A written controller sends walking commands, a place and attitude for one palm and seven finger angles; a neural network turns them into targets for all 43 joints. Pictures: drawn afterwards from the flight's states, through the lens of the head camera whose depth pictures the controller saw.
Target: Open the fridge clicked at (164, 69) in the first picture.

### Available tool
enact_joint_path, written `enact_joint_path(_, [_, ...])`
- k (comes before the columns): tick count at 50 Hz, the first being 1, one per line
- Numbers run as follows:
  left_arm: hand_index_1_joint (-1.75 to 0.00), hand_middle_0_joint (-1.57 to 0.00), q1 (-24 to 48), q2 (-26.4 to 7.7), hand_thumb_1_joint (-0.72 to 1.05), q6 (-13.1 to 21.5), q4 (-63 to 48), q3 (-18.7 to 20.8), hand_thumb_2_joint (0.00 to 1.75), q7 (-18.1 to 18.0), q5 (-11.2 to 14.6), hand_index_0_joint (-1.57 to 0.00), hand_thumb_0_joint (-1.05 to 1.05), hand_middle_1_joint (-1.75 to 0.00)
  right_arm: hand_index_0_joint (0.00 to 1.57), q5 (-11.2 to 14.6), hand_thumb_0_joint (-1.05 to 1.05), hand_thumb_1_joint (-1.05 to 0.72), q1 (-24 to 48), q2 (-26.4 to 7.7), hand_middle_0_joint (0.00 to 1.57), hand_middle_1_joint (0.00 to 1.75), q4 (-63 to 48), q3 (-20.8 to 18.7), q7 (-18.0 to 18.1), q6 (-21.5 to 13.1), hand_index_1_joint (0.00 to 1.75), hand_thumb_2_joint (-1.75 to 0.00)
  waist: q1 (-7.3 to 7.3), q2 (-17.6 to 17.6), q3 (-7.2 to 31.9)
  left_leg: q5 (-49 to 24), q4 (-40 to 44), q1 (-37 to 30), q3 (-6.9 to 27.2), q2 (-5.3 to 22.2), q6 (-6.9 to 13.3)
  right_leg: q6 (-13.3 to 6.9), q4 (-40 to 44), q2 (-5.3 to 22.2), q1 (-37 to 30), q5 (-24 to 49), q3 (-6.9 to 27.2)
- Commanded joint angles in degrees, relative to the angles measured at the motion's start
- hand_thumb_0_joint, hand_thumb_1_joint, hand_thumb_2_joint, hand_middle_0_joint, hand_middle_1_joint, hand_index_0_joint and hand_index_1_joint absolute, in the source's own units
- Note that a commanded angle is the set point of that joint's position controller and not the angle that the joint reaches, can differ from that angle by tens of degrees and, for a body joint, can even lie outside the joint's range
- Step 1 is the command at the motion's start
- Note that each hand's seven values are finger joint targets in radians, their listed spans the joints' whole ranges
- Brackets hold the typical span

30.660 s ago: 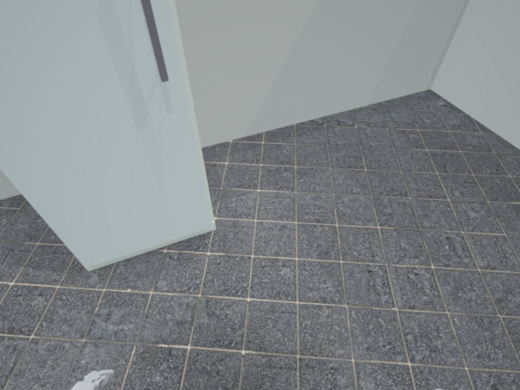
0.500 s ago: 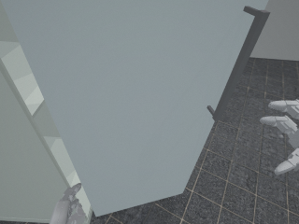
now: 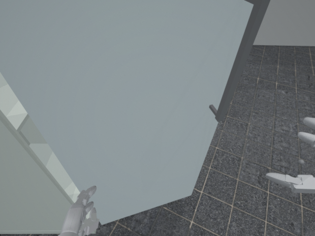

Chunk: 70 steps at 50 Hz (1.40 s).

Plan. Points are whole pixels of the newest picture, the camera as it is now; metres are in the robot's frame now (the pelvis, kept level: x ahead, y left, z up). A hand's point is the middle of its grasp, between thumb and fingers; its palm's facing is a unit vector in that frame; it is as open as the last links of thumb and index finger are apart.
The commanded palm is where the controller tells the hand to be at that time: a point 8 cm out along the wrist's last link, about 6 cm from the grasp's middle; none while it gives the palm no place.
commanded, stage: draw the hand back to the body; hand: right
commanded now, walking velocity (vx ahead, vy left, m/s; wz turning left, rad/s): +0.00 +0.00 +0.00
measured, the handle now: (230, 69) +0.45 -0.18 +0.23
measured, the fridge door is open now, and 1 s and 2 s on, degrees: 72 72 72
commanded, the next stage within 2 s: step back with the hand held close in 0.84 s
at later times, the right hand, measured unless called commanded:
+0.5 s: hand (302, 169) +0.21 -0.27 +0.16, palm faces +0.46 +0.80 -0.38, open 8.4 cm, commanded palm +0.16 -0.30 +0.18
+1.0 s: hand (298, 176) +0.19 -0.25 +0.16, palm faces +0.47 +0.80 -0.38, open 7.4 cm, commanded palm +0.15 -0.28 +0.18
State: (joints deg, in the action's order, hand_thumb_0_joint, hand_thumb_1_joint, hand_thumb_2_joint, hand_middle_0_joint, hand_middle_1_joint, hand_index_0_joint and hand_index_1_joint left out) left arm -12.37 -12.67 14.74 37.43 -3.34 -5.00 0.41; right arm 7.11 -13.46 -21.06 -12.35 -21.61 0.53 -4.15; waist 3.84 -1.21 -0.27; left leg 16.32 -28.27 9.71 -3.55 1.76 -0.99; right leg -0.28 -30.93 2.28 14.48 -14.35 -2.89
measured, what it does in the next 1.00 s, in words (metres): stands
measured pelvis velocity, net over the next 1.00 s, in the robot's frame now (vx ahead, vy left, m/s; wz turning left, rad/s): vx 0.01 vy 0.02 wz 0.00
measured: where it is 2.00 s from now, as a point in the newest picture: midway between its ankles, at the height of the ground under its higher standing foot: outside the picture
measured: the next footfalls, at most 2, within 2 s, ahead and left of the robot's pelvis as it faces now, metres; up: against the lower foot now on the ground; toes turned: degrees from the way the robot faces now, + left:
left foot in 1.94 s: -0.12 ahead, +0.10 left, +0.00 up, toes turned +3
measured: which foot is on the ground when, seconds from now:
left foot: down 0.00-1.00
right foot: down 0.00-1.00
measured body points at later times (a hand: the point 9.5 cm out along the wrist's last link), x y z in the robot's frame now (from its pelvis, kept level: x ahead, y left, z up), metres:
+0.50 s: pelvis +0.02 +0.00 +0.00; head +0.00 +0.01 +0.45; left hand +0.21 +0.22 -0.07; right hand +0.18 -0.31 +0.18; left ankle -0.01 +0.13 -0.74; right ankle +0.03 -0.11 -0.74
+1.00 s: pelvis +0.01 +0.02 +0.00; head -0.02 +0.04 +0.45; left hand +0.20 +0.24 -0.07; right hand +0.16 -0.29 +0.18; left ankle -0.01 +0.13 -0.74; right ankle +0.03 -0.11 -0.74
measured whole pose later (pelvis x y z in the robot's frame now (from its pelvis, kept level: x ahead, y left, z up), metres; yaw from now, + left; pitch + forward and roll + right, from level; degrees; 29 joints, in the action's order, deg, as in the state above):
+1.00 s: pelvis +0.01 +0.02 +0.00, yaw +0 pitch -5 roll +0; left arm -12.0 -12.9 9.7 37.9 -1.4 -5.8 0.0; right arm 3.9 -24.9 -19.9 -20.2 -19.2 5.8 -4.9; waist 4.7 -3.2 -0.4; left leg 16.3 -25.5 4.2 -3.9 0.6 0.2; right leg 0.9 -27.4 3.2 8.6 -13.7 -2.6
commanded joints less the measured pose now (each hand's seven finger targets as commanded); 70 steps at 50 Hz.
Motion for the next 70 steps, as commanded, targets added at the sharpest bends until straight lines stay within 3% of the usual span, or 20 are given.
enact_joint_path(1, [-0.30,-0.20,7.1,-7.6,0.90,2.4,-8.0,3.8,0.90,-0.8,-0.2,-0.20,0.00,-0.30,0.23,-2.0,0.00,-0.10,10.5,-12.1,0.23,0.77,-16.4,-4.8,5.2,-4.9,0.77,-0.51,-0.53,-6.7,7.8,-6.1,4.8,2.2,1.1,-0.1,2.1,-0.9,7.6,0.1,-8.1,4.9,3.3])
enact_joint_path(7, [-0.30,-0.20,7.4,-7.9,0.90,0.5,-7.6,4.1,0.90,-0.8,-0.4,-0.20,0.00,-0.30,0.22,-3.0,0.00,-0.32,4.9,-8.4,0.22,0.64,-14.4,-1.3,6.0,-3.7,0.64,-0.62,-0.31,0.9,5.3,-9.8,4.8,0.8,0.5,-0.2,2.0,-1.2,8.3,0.6,-8.8,11.2,3.5])
enact_joint_path(14, [-0.30,-0.20,7.8,-6.8,0.90,-1.6,-9.0,4.2,0.90,0.0,-0.7,-0.20,0.00,-0.30,0.21,-3.1,0.00,-0.57,-3.2,-11.3,0.21,0.49,-20.0,-5.7,6.1,-3.5,0.49,-0.74,1.15,-2.1,8.3,-15.3,4.6,-2.7,0.6,0.3,1.9,-0.7,7.3,0.5,-10.3,18.1,2.7])
enact_joint_path(20, [-0.30,-0.20,7.8,-6.0,0.90,-2.0,-9.7,4.1,0.90,0.1,-0.6,-0.20,0.00,-0.30,0.20,-3.3,0.00,-0.79,-6.8,-10.3,0.20,0.36,-24.0,-4.8,6.2,-3.5,0.36,-0.85,0.86,-7.1,5.9,-15.2,5.5,-1.7,0.5,0.3,1.9,-0.3,7.0,0.7,-10.2,18.5,2.2])
enact_joint_path(23, [-0.30,-0.20,7.5,-6.3,0.90,-2.1,-9.6,4.3,0.90,-0.1,-0.6,-0.20,0.00,-0.30,0.20,-3.4,0.00,-0.90,-8.0,-9.7,0.20,0.30,-23.7,-4.2,6.3,-3.4,0.30,-0.90,0.60,-4.1,5.1,-14.8,5.9,-1.5,0.3,0.3,1.9,-0.6,6.9,0.9,-9.6,16.9,2.3])
enact_joint_path(27, [-0.30,-0.20,7.9,-6.7,0.90,-2.6,-9.5,4.6,0.90,-0.9,-0.5,-0.20,0.00,-0.30,0.20,-3.3,0.00,-0.90,-6.6,-9.4,0.20,0.30,-21.2,-3.9,6.4,-3.2,0.30,-0.90,0.13,0.2,2.4,-11.4,7.2,0.3,0.5,0.2,1.6,-1.4,7.3,0.7,-8.7,11.6,1.6])
enact_joint_path(33, [-0.30,-0.20,8.2,-6.3,0.90,-2.1,-9.2,4.4,0.90,-1.3,-0.5,-0.20,0.00,-0.30,0.20,-3.6,0.00,-0.90,-5.6,-10.0,0.20,0.30,-22.1,-4.0,6.7,-3.7,0.30,-0.90,0.56,-4.3,4.6,-10.4,7.4,-0.1,1.1,0.7,1.6,-1.6,7.0,0.1,-10.1,10.3,1.3])
enact_joint_path(38, [-0.30,-0.20,8.8,-6.1,0.90,-1.5,-9.2,4.4,0.90,-1.5,-0.6,-0.20,0.00,-0.30,0.20,-3.3,0.00,-0.90,-6.4,-10.5,0.20,0.30,-20.8,-4.6,6.6,-3.9,0.30,-0.90,0.63,0.8,2.6,-9.7,8.5,0.5,1.1,0.8,1.3,-2.0,6.8,0.1,-9.2,9.1,1.2])
enact_joint_path(44, [-0.30,-0.20,9.1,-5.6,0.90,-1.5,-9.0,4.3,0.90,-1.6,-0.4,-0.20,0.00,-0.30,0.20,-3.2,0.00,-0.90,-5.9,-10.2,0.20,0.30,-19.7,-4.6,6.2,-4.3,0.30,-0.90,0.66,-2.8,0.9,-7.7,9.3,1.4,1.8,1.0,1.3,-1.9,7.0,0.0,-9.2,7.5,0.8])
enact_joint_path(47, [-0.30,-0.20,9.2,-5.9,0.90,-1.3,-8.8,4.5,0.90,-1.7,-0.5,-0.20,0.00,-0.30,0.20,-3.2,0.00,-0.90,-6.2,-10.0,0.20,0.30,-20.4,-4.1,6.1,-4.6,0.30,-0.90,0.70,-2.3,2.1,-8.7,9.2,0.7,1.7,1.1,1.4,-2.1,7.0,0.1,-9.9,8.5,0.9])
enact_joint_path(48, [-0.30,-0.20,9.3,-6.0,0.90,-1.1,-9.0,4.3,0.90,-1.6,-0.5,-0.20,0.00,-0.30,0.20,-3.3,0.00,-0.90,-1.9,-11.3,0.20,0.30,-23.3,-4.5,6.3,-4.9,0.30,-0.90,0.61,-3.7,3.5,-8.4,9.4,0.5,2.0,1.1,1.4,-2.0,7.1,-0.1,-10.6,8.3,0.9])
enact_joint_path(49, [-0.30,-0.20,9.2,-6.3,0.90,-2.7,-10.1,4.0,0.90,-1.2,0.0,-0.20,0.00,-0.30,0.20,-3.2,0.00,-0.90,6.5,-17.4,0.20,0.30,-26.3,-11.1,7.0,-7.8,0.30,-0.90,-1.59,-0.5,-4.0,-11.6,13.9,6.3,9.7,4.3,1.3,-2.7,3.7,0.8,-5.2,3.5,1.0])
enact_joint_path(50, [-0.30,-0.20,8.2,-4.7,0.90,-3.9,-7.8,3.8,0.90,-1.1,-0.6,-0.20,0.00,-0.30,0.20,-3.5,0.00,-0.90,0.2,-12.8,0.20,0.30,-19.8,-7.7,6.5,-8.1,0.30,-0.90,-2.38,5.7,-3.9,-14.7,13.7,6.8,9.8,6.2,1.7,-2.6,1.1,0.5,-4.7,3.2,1.2])
enact_joint_path(52, [-0.30,-0.20,8.0,-5.1,0.90,-5.4,-9.0,4.4,0.90,-0.6,-0.5,-0.20,0.00,-0.30,0.20,-4.1,0.00,-0.90,-3.4,-10.7,0.20,0.30,-18.5,-5.7,6.1,-7.8,0.30,-0.90,-2.20,8.8,-1.9,-22.7,11.8,5.2,9.7,8.1,1.4,-2.3,-1.1,0.2,-3.9,5.3,1.1])
enact_joint_path(55, [-0.30,-0.20,7.3,-5.9,0.90,-7.0,-10.9,4.9,0.90,-0.3,-0.2,-0.20,0.00,-0.30,0.20,-4.0,0.00,-0.90,-9.6,-9.8,0.20,0.30,-19.8,-5.5,6.4,-8.7,0.30,-0.90,-2.13,3.9,4.0,-20.7,7.0,2.5,7.8,7.8,1.7,-2.2,2.1,2.0,-4.9,9.7,1.6])
enact_joint_path(57, [-0.30,-0.20,7.8,-6.4,0.90,-7.7,-12.5,5.1,0.90,-0.5,0.0,-0.20,0.00,-0.30,0.20,-3.9,0.00,-0.90,-13.5,-10.9,0.20,0.30,-23.1,-7.1,6.8,-9.2,0.30,-0.90,-1.68,-3.2,7.1,-19.8,3.6,0.7,5.4,5.8,1.0,-2.7,4.5,3.6,-5.7,16.6,2.4])
enact_joint_path(62, [-0.30,-0.20,8.0,-6.2,0.90,-8.5,-15.1,5.1,0.90,-0.4,0.2,-0.20,0.00,-0.30,0.20,-3.9,0.00,-0.90,-15.6,-14.3,0.20,0.30,-31.3,-11.2,7.8,-10.4,0.30,-0.90,-1.35,-4.9,10.5,-16.5,-2.1,-2.5,3.2,2.1,0.2,-3.6,7.2,6.5,-1.5,20.4,6.8])
enact_joint_path(64, [-0.30,-0.20,7.2,-6.1,0.90,-8.2,-15.5,5.1,0.90,-0.5,0.2,-0.20,0.00,-0.30,0.20,-3.7,0.00,-0.90,-16.4,-13.7,0.20,0.30,-31.5,-11.3,7.9,-10.7,0.30,-0.90,-1.52,-5.9,9.2,-12.1,-4.0,-2.4,2.8,1.1,0.0,-4.0,8.8,7.6,1.9,16.2,7.7])
enact_joint_path(67, [-0.30,-0.20,6.4,-6.7,0.90,-7.0,-15.5,5.5,0.90,-0.5,0.0,-0.20,0.00,-0.30,0.20,-3.9,0.00,-0.90,-16.4,-13.8,0.20,0.30,-32.5,-12.3,8.2,-11.5,0.30,-0.90,-1.63,-10.8,8.4,-7.1,-7.3,-3.5,1.9,0.0,0.1,-4.9,11.6,9.0,6.7,7.1,9.1])
enact_joint_path(70, [-0.30,-0.20,5.1,-7.0,0.90,-6.0,-14.7,5.4,0.90,-0.3,0.2,-0.20,0.00,-0.30,0.20,-4.1,0.00,-0.90,-15.8,-12.0,0.20,0.30,-29.7,-11.4,8.1,-11.7,0.30,-0.90,-2.29,-10.4,5.5,-4.3,-8.2,-4.0,1.8,-0.2,-0.1,-5.4,12.2,10.0,12.2,-3.7,9.0])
